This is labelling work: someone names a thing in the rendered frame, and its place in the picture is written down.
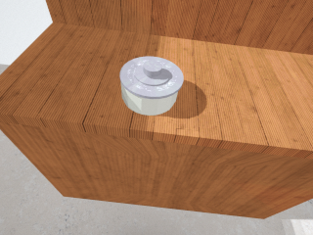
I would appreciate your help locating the pot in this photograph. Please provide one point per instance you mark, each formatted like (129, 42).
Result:
(145, 106)

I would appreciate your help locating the table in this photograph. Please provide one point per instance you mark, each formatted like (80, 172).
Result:
(239, 138)

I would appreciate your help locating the knob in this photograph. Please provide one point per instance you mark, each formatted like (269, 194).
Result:
(152, 68)

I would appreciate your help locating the lid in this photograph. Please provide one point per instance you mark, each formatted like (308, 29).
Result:
(134, 80)

